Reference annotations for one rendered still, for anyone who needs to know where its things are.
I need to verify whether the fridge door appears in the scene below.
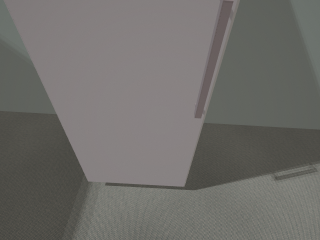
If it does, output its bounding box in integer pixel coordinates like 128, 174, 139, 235
4, 0, 237, 187

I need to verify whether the handle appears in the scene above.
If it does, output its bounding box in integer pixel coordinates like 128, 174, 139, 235
194, 0, 234, 119

